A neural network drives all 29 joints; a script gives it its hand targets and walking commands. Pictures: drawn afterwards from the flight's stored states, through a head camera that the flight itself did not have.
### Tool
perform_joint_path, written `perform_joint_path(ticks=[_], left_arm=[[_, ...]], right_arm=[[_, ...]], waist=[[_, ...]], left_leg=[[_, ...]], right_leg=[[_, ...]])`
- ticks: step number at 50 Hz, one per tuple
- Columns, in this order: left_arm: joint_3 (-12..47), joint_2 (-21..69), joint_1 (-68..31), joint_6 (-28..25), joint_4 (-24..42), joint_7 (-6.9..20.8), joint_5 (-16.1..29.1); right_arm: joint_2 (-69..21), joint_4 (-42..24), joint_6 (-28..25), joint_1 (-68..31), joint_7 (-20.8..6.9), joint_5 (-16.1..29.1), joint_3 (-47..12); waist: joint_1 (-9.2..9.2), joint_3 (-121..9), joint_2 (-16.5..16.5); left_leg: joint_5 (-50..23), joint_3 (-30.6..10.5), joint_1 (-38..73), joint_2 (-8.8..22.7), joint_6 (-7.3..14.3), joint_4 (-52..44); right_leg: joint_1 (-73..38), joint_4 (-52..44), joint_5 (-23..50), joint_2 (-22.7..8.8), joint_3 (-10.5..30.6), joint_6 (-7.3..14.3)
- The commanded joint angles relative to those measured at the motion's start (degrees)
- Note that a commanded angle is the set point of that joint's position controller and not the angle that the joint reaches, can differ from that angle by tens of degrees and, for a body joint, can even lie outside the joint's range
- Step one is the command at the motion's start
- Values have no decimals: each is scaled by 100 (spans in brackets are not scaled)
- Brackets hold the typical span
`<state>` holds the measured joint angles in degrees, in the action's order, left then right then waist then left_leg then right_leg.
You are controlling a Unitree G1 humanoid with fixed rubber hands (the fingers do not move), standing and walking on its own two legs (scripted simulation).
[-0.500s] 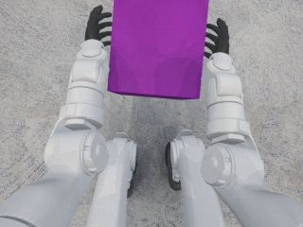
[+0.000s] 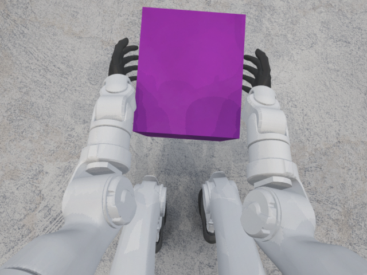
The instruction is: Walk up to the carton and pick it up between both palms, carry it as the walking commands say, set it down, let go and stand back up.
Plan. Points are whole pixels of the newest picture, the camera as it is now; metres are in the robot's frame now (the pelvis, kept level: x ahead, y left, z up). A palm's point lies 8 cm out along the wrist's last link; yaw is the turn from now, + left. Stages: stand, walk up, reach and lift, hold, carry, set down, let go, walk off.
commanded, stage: reach and lift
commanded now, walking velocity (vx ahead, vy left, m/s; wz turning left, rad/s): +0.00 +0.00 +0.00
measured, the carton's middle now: (188, 85) +0.51 -0.01 -0.13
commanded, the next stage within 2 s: none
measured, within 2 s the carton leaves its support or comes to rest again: neither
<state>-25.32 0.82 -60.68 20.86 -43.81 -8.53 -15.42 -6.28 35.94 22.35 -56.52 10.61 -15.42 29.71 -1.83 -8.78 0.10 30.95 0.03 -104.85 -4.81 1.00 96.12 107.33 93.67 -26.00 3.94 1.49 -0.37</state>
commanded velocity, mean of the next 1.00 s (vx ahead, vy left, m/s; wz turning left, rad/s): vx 0.00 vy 0.00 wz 0.00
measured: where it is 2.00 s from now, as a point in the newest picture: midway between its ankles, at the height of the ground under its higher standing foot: (182, 229)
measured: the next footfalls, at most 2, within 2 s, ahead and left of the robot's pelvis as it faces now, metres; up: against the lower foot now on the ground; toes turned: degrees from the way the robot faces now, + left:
none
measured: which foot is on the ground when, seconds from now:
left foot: down 0.00-1.00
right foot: down 0.00-1.00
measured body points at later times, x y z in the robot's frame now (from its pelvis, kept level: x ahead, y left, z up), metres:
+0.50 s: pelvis +0.02 +0.00 +0.06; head +0.21 +0.00 +0.47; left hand +0.49 +0.13 +0.02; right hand +0.46 -0.16 +0.02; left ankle +0.09 +0.10 -0.49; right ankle +0.11 -0.11 -0.49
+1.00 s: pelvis +0.03 +0.00 +0.13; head +0.19 +0.00 +0.55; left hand +0.46 +0.13 +0.09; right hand +0.44 -0.16 +0.09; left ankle +0.08 +0.10 -0.49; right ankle +0.11 -0.11 -0.49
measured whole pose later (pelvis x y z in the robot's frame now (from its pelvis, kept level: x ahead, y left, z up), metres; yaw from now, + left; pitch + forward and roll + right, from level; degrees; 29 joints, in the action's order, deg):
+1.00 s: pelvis +0.03 +0.00 +0.13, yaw +0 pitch +29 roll +0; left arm -24.3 6.3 -43.4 18.0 -40.5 -6.0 -16.4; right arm -10.5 32.5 19.3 -38.6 9.0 -16.8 27.7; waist -1.6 -9.7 -0.3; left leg 25.6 -2.1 -72.1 -4.8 1.0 69.1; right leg 74.3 67.4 -21.6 3.5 2.2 0.3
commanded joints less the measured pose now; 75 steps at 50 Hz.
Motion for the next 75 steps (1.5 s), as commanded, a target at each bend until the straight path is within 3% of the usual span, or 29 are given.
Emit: perform_joint_path(ticks=[1, 17, 35, 53, 75], left_arm=[[2603, 5948, -3384, -145, -303, 2105, 944], [2660, 6113, -2832, -236, -273, 2045, 871], [2889, 6262, -2031, -362, -169, 2098, 835], [2960, 6478, -1306, -403, -92, 2141, 692], [3091, 6505, -384, -228, 300, 2257, 610]], right_arm=[[-5556, 259, -180, -4004, -2025, 1003, -3070], [-5700, 361, -263, -3390, -2059, 949, -3143], [-5901, 153, -372, -2473, -1994, 846, -3425], [-6056, 103, -422, -1758, -2096, 718, -3578], [-6169, -213, -216, -751, -2225, 594, -3782]], waist=[[-18, -5716, -169], [13, -5244, -150], [-7, -4799, -118], [24, -4110, -83], [-72, -3047, -87]], left_leg=[[-1417, -10, 2733, -500, -35, -1267], [-1381, -193, 3496, -453, -21, -2018], [-1715, -318, 4288, -416, 8, -2895], [-1923, -514, 5398, -290, 51, -3928], [-2195, -648, 6817, -118, 67, -5382]], right_leg=[[-3762, -773, 1401, 590, -280, -77], [-4342, -1504, 1316, 566, -169, -56], [-5534, -2438, 1767, 472, 19, -55], [-6492, -3474, 1893, 336, 174, -11], [-8220, -4960, 2225, 113, 355, 17]])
